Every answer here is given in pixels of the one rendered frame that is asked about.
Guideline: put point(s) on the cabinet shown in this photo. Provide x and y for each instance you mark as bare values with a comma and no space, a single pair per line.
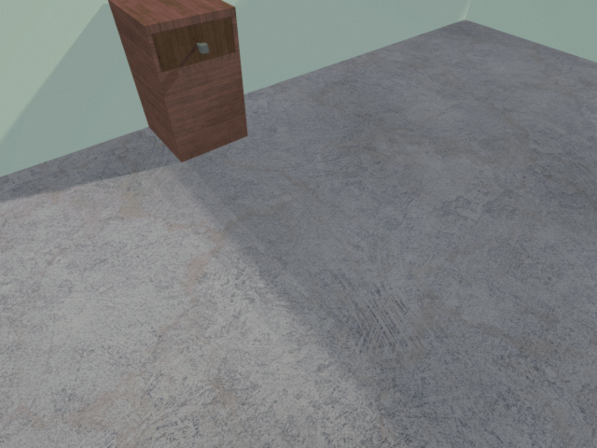
195,108

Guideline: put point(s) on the drawer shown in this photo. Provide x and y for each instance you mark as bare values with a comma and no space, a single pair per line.
178,47

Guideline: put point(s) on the handle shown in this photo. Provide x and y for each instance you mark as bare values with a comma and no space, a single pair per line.
203,47

